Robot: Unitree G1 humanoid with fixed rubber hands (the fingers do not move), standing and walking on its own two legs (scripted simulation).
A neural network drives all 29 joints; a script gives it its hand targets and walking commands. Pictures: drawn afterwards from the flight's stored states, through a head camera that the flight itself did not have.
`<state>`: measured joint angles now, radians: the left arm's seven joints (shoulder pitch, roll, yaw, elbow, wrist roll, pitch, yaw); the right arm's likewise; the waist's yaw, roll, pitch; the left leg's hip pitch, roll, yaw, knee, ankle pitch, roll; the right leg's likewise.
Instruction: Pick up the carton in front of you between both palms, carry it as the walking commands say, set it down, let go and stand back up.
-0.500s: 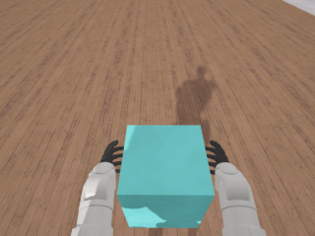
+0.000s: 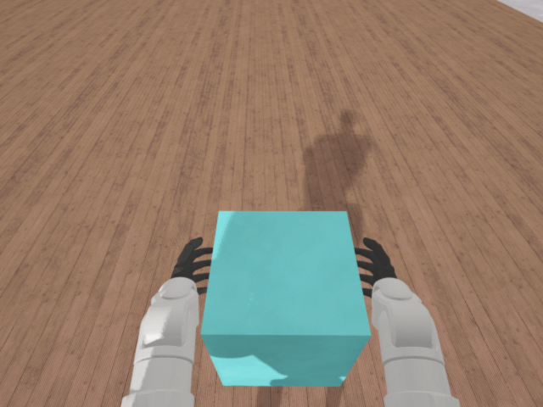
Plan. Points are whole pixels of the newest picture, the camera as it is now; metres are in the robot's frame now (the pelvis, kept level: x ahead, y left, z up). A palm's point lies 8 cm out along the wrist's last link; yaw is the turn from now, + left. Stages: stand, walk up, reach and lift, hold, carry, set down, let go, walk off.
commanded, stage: carry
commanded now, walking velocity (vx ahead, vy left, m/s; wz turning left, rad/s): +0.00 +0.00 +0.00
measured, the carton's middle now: (282, 302) +0.31 +0.00 -0.04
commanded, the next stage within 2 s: hold in 0.02 s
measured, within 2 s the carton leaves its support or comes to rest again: neither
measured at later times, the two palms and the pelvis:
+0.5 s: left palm (168, 302) +0.26 +0.16 +0.05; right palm (371, 281) +0.29 -0.13 +0.05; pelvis -0.02 -0.02 +0.01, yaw +7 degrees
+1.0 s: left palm (184, 316) +0.32 +0.18 -0.12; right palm (335, 298) +0.36 -0.11 -0.12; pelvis -0.04 -0.04 -0.05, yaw +10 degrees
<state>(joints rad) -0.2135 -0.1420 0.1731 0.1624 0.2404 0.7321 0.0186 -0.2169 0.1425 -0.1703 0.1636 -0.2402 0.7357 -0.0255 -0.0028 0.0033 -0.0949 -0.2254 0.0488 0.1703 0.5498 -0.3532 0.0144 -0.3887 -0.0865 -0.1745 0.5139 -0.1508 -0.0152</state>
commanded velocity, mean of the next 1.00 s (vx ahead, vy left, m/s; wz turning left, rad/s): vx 0.00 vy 0.00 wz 0.00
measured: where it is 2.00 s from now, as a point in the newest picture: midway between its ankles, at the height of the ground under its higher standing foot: outside the picture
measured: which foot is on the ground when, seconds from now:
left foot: down 0.00-1.00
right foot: down 0.00-1.00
